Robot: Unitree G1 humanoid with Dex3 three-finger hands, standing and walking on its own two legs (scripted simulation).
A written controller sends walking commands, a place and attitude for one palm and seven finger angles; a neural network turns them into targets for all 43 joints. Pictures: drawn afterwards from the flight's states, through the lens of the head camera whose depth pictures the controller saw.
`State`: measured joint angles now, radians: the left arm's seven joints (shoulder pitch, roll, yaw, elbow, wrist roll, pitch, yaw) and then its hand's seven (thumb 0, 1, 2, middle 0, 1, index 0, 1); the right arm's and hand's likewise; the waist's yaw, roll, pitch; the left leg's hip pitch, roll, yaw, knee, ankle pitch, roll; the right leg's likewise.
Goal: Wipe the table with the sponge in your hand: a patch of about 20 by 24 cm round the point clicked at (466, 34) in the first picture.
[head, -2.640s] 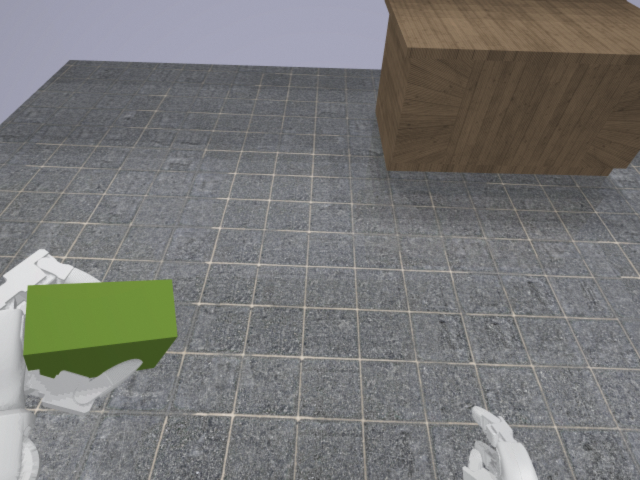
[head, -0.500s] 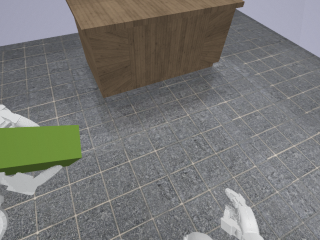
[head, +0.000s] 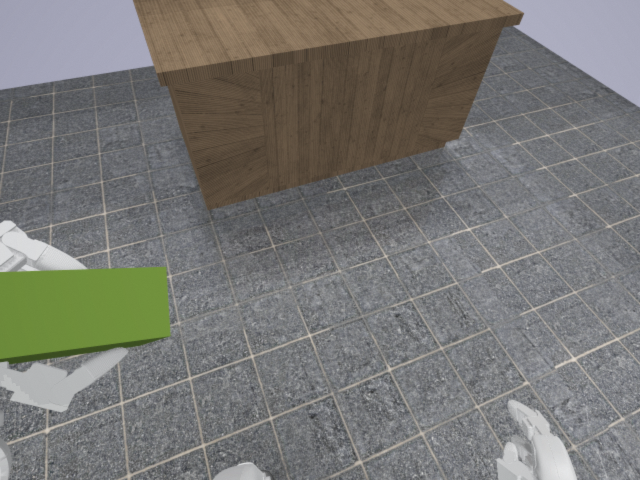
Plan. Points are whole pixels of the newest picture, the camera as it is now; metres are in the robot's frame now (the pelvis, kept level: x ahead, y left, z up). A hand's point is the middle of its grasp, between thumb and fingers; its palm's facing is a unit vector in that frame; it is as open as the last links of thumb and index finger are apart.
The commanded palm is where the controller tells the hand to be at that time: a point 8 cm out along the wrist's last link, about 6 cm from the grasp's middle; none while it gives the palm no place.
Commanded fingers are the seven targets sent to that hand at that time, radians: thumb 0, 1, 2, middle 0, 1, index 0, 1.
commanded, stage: walk to a spot facing it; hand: left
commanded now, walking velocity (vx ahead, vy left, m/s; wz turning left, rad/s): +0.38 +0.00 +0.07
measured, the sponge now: (104, 315) +0.22 +0.21 +0.17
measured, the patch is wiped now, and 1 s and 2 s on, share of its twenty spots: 0.00 0.00 0.00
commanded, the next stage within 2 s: turn to face it in 1.78 s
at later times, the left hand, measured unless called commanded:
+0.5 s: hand (159, 207) +0.34 +0.19 +0.17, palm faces +0.46 -0.78 -0.43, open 9.9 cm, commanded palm +0.28 +0.24 +0.19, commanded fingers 0.00 0.10 1.30 -1.20 -1.60 -1.20 -1.60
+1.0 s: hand (173, 114) +0.47 +0.21 +0.20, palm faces +0.46 -0.78 -0.43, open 9.9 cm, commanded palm +0.41 +0.25 +0.19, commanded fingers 0.00 0.10 1.30 -1.20 -1.60 -1.20 -1.60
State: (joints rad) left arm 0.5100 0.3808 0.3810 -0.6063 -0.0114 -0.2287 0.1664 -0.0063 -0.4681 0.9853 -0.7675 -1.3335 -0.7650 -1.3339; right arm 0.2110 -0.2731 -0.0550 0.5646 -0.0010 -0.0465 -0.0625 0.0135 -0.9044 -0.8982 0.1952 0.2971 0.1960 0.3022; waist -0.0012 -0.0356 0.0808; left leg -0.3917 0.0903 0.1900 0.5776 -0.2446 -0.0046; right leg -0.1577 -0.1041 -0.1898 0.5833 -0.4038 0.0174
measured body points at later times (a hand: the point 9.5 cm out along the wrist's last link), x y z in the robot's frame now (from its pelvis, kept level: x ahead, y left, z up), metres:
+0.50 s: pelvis +0.13 -0.05 +0.00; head +0.16 -0.08 +0.45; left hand +0.31 +0.23 +0.20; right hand +0.30 -0.26 -0.12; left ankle +0.09 +0.08 -0.65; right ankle +0.16 -0.16 -0.73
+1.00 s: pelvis +0.27 -0.04 +0.01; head +0.30 -0.03 +0.46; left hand +0.44 +0.25 +0.22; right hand +0.47 -0.21 -0.08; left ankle +0.29 +0.09 -0.73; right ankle +0.32 -0.17 -0.68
